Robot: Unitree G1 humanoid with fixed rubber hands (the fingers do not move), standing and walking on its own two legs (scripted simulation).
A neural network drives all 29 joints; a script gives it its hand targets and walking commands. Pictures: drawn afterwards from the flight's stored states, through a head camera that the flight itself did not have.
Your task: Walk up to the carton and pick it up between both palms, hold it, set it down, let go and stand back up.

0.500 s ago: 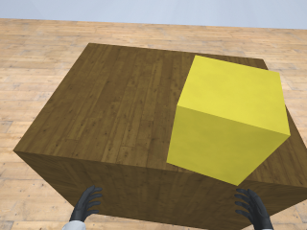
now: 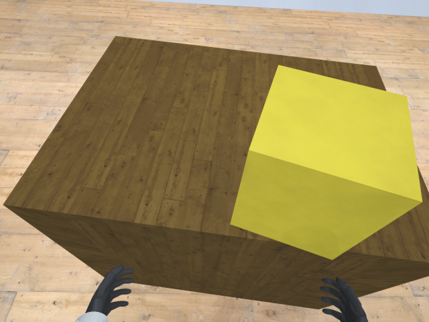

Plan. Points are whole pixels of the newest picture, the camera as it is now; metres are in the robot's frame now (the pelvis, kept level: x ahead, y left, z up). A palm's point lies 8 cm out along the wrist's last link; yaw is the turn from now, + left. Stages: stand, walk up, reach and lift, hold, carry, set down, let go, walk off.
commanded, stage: let go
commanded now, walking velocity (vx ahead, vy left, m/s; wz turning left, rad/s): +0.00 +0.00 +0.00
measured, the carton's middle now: (307, 168) +0.37 -0.12 +0.08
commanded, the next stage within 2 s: stand in 0.48 s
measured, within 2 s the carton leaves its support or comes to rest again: neither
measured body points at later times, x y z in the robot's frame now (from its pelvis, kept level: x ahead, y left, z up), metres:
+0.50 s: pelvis -0.04 -0.01 +0.00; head -0.04 +0.01 +0.45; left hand +0.10 +0.21 -0.10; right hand +0.11 -0.24 -0.10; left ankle -0.07 +0.12 -0.74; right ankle -0.06 -0.13 -0.74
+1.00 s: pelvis -0.06 +0.03 -0.02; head -0.06 +0.03 +0.43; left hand -0.01 +0.26 -0.16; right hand -0.10 -0.23 -0.17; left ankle -0.08 +0.11 -0.74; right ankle -0.06 -0.13 -0.74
